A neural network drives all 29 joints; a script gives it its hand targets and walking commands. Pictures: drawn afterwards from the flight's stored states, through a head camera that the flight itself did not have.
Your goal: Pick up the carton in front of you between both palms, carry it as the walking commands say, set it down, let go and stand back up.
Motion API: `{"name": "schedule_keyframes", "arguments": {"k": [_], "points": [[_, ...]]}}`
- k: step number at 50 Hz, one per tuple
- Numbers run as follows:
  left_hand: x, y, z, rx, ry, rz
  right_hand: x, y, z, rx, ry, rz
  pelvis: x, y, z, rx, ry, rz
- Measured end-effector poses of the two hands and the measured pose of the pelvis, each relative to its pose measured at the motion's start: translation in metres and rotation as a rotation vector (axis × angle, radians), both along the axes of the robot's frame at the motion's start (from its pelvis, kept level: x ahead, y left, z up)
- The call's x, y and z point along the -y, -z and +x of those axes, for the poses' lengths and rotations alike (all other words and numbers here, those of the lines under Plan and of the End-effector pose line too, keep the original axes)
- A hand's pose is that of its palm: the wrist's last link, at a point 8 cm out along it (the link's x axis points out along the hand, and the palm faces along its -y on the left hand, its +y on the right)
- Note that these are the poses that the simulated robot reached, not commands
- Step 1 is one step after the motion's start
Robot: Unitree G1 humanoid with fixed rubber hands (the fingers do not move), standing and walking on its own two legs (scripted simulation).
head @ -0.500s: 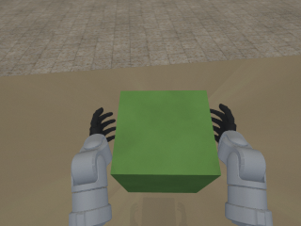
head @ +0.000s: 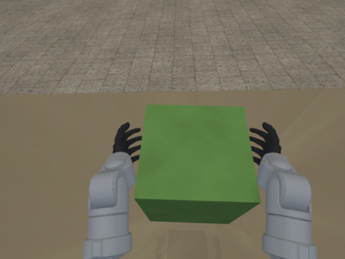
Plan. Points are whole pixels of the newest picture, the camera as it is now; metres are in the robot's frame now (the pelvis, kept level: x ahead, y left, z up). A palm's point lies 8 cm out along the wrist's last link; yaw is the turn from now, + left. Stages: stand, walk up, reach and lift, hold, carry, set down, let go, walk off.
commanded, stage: carry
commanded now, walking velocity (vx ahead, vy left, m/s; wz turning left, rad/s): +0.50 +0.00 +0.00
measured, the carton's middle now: (191, 170) +0.34 +0.02 +0.04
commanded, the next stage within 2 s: none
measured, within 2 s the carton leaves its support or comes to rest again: neither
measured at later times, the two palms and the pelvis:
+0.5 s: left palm (154, 87) +0.64 +0.15 +0.07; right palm (250, 89) +0.64 -0.16 +0.08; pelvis +0.31 +0.00 -0.03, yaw +2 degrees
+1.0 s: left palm (159, 55) +0.93 +0.18 +0.04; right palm (230, 54) +0.95 -0.13 +0.04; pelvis +0.61 +0.01 -0.06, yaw +1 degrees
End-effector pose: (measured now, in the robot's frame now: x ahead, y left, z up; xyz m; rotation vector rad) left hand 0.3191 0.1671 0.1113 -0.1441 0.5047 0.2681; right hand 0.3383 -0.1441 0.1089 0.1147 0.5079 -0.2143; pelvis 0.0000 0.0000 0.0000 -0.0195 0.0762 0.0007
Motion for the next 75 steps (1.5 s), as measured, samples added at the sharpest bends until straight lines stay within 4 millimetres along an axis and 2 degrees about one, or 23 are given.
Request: {"name": "schedule_keyframes", "arguments": {"k": [2,4,8,12,17,21,24,26,28,34,39,45,49,52,54,58,61,68,72,75], "points": [[-0.004,0.013,0.034,-0.001,0.019,0.01,-0.003,0.008,0.026,-0.002,0.012,-0.021,-0.004,0.014,0.028,0.005,0.0,0.018],[-0.003,0.026,0.06,-0.045,0.041,0.014,-0.003,0.02,0.043,-0.046,0.028,-0.023,-0.009,0.017,0.048,0.003,-0.003,0.022],[0.005,0.045,0.102,-0.137,0.062,-0.029,0.002,0.041,0.07,-0.133,0.06,0.029,-0.019,0.011,0.09,-0.004,-0.004,0.009],[0.008,0.05,0.147,-0.149,0.065,-0.045,0.004,0.044,0.111,-0.139,0.067,0.049,-0.023,0.005,0.132,-0.015,0.0,0.0],[0.006,0.045,0.207,-0.107,0.053,-0.03,0.003,0.035,0.176,-0.096,0.052,0.042,-0.02,0.003,0.19,-0.024,-0.007,-0.003],[0.008,0.038,0.262,-0.053,0.04,-0.017,0.006,0.027,0.234,-0.044,0.04,0.029,-0.012,0.009,0.245,-0.024,-0.016,0.01],[0.014,0.038,0.307,-0.019,0.035,0.003,0.013,0.029,0.281,-0.011,0.036,0.019,-0.004,0.024,0.292,-0.017,-0.022,0.026],[0.017,0.041,0.337,0.002,0.024,0.017,0.018,0.037,0.316,0.009,0.027,0.013,0.002,0.04,0.326,-0.002,-0.035,0.044],[0.018,0.048,0.362,-0.003,0.009,0.044,0.019,0.049,0.349,0.005,0.009,0.009,0.004,0.052,0.352,0.0,-0.027,0.023],[0.01,0.077,0.407,-0.121,-0.033,-0.017,0.005,0.076,0.414,-0.123,-0.03,0.042,0.016,0.048,0.412,-0.009,-0.026,0.034],[0.008,0.077,0.458,-0.117,-0.035,-0.038,0.002,0.079,0.47,-0.125,-0.029,0.04,0.017,0.041,0.464,-0.023,-0.031,0.043],[0.003,0.065,0.536,-0.057,-0.015,-0.018,0.0,0.07,0.542,-0.063,-0.01,0.028,0.005,0.043,0.536,-0.025,-0.02,0.034],[-0.007,0.066,0.594,-0.025,-0.008,-0.006,-0.009,0.07,0.598,-0.028,-0.004,0.008,-0.008,0.057,0.595,-0.017,-0.013,0.015],[-0.017,0.079,0.642,-0.005,0.006,-0.001,-0.018,0.078,0.642,-0.007,0.008,-0.013,-0.019,0.081,0.645,0.004,0.007,-0.007],[-0.02,0.093,0.674,-0.015,0.029,-0.001,-0.021,0.089,0.666,-0.024,0.017,-0.037,-0.024,0.093,0.669,0.006,0.003,0.016],[-0.015,0.118,0.716,-0.116,0.059,-0.019,-0.018,0.117,0.694,-0.125,0.052,-0.006,-0.035,0.093,0.708,0.001,-0.005,0.008],[-0.012,0.129,0.745,-0.157,0.058,-0.05,-0.017,0.127,0.715,-0.162,0.061,0.038,-0.041,0.088,0.736,-0.006,-0.001,0.003],[-0.015,0.125,0.823,-0.113,0.049,-0.032,-0.019,0.118,0.794,-0.114,0.05,0.04,-0.041,0.081,0.808,-0.023,-0.006,-0.003],[-0.014,0.115,0.874,-0.06,0.036,-0.022,-0.017,0.106,0.847,-0.062,0.038,0.029,-0.034,0.083,0.859,-0.025,-0.016,0.005],[-0.01,0.111,0.916,-0.025,0.03,-0.004,-0.011,0.102,0.891,-0.028,0.033,0.018,-0.027,0.092,0.902,-0.022,-0.022,0.02]]}}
